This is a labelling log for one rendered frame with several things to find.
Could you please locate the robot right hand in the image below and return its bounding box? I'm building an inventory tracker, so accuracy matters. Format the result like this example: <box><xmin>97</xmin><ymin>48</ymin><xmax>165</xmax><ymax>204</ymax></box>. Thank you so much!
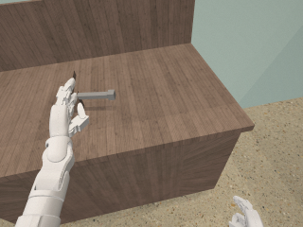
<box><xmin>228</xmin><ymin>195</ymin><xmax>264</xmax><ymax>227</ymax></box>

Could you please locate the tap lever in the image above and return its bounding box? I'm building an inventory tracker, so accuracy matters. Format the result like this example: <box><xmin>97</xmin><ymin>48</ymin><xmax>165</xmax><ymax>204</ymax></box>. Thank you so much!
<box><xmin>78</xmin><ymin>89</ymin><xmax>116</xmax><ymax>100</ymax></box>

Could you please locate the robot left hand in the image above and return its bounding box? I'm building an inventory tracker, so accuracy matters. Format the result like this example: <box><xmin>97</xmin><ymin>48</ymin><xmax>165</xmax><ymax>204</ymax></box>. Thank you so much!
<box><xmin>49</xmin><ymin>78</ymin><xmax>89</xmax><ymax>138</ymax></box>

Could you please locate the counter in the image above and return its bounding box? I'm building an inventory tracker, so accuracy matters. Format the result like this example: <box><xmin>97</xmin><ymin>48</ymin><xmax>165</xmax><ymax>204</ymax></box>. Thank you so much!
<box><xmin>0</xmin><ymin>0</ymin><xmax>255</xmax><ymax>225</ymax></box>

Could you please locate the robot left forearm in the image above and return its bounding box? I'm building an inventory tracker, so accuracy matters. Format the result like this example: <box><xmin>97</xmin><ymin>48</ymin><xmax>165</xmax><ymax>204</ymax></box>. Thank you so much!
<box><xmin>14</xmin><ymin>135</ymin><xmax>75</xmax><ymax>227</ymax></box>

